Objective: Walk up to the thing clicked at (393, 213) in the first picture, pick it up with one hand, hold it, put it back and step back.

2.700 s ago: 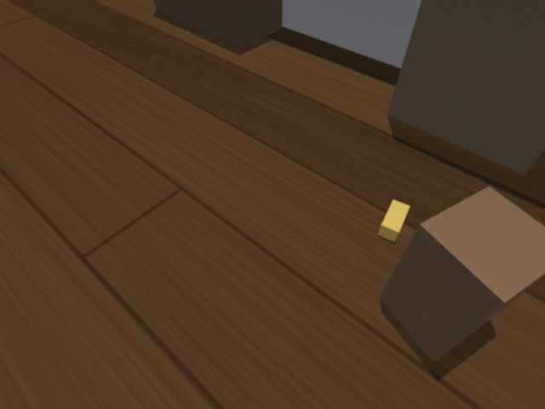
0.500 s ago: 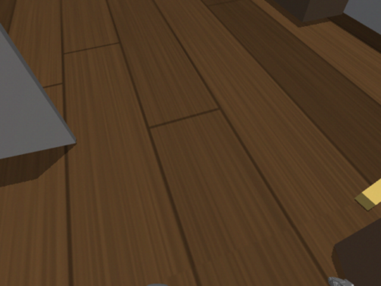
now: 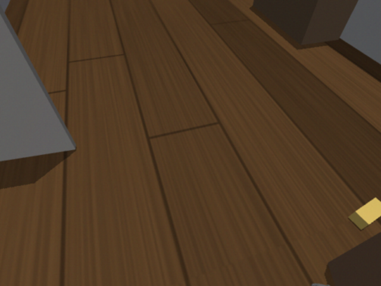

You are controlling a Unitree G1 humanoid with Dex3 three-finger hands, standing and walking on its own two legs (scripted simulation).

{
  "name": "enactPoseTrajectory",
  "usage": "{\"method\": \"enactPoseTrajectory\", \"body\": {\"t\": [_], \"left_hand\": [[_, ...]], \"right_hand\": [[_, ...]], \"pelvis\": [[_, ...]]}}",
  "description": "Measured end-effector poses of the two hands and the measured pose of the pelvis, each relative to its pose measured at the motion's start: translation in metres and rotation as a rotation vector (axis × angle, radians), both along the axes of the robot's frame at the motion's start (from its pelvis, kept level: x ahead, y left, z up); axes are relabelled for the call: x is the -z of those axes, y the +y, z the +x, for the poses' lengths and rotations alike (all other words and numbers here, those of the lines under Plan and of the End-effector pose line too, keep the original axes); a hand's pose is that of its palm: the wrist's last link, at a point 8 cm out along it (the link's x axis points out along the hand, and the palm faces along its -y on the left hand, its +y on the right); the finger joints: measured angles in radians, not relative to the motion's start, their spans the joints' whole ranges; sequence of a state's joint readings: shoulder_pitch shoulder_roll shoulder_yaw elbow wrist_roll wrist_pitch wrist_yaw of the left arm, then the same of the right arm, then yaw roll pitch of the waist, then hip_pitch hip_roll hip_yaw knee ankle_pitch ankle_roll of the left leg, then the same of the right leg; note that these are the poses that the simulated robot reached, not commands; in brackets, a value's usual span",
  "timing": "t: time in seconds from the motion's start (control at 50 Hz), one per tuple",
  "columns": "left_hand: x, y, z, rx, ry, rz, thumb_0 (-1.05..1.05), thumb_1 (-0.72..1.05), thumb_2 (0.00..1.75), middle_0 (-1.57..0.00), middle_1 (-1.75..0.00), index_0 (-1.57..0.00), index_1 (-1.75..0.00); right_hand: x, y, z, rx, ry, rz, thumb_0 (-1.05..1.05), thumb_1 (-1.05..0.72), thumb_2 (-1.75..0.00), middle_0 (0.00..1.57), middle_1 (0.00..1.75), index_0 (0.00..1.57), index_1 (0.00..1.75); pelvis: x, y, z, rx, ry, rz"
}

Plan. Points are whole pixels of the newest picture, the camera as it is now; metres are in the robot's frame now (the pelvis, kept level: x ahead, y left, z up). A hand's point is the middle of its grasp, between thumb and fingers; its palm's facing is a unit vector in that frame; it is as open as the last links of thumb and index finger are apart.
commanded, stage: walk up
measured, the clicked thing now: (368, 213) +0.61 -0.97 -0.74
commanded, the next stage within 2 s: stand in 0.22 s
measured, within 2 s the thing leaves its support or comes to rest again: neither
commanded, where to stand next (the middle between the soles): +0.07 -0.02 m, yaw -2 degrees
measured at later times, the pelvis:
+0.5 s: pelvis +0.01 -0.01 +0.01, yaw +0 degrees
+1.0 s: pelvis +0.01 -0.02 +0.01, yaw -1 degrees
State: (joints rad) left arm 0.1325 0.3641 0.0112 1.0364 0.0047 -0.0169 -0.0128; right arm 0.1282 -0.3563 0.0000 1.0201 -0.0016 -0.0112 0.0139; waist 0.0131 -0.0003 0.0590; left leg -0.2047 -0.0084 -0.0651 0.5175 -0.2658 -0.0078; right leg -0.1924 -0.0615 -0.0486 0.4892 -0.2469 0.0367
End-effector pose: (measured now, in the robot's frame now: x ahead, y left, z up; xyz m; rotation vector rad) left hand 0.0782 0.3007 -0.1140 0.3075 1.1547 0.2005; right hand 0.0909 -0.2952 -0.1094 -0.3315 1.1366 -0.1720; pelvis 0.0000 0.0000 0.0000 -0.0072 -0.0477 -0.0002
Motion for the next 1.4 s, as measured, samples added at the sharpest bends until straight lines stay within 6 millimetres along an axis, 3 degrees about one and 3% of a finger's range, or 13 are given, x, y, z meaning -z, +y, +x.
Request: {"method": "enactPoseTrajectory", "body": {"t": [0.42,0.66,0.86,1.08,1.4], "left_hand": [[-0.007,-0.011,-0.003,-0.01,0.076,0.012,0.01,0.91,0.9,-0.21,-0.3,-0.2,-0.3],[-0.008,-0.02,0.006,0.004,0.073,0.011,0.01,0.91,0.9,-0.21,-0.3,-0.2,-0.3],[-0.011,-0.023,0.013,0.015,0.048,0.015,0.01,0.91,0.9,-0.21,-0.3,-0.2,-0.3],[-0.009,-0.023,0.005,0.007,0.074,0.013,0.01,0.91,0.9,-0.21,-0.3,-0.2,-0.3],[-0.008,-0.023,0.002,0.009,0.075,0.009,0.01,0.91,0.9,-0.21,-0.3,-0.2,-0.3]], "right_hand": [[0.0,-0.015,-0.006,0.03,0.069,0.006,0.01,-0.91,-0.9,0.2,0.3,0.2,0.3],[0.001,-0.023,-0.014,0.057,0.092,0.003,0.01,-0.91,-0.9,0.2,0.3,0.2,0.3],[0.001,-0.025,-0.018,0.064,0.082,0.01,0.01,-0.91,-0.9,0.2,0.3,0.2,0.3],[0.003,-0.026,-0.028,0.069,0.112,0.009,0.01,-0.91,-0.9,0.2,0.3,0.2,0.3],[0.001,-0.025,-0.025,0.064,0.098,0.006,0.01,-0.91,-0.9,0.2,0.3,0.2,0.3]], "pelvis": [[-0.01,-0.011,0.005,0.002,0.009,0.006],[-0.011,-0.017,0.008,0.011,0.009,0.008],[-0.011,-0.02,0.006,0.016,0.006,0.008],[-0.011,-0.021,0.006,0.018,0.011,0.008],[-0.011,-0.02,0.006,0.022,0.01,0.008]]}}
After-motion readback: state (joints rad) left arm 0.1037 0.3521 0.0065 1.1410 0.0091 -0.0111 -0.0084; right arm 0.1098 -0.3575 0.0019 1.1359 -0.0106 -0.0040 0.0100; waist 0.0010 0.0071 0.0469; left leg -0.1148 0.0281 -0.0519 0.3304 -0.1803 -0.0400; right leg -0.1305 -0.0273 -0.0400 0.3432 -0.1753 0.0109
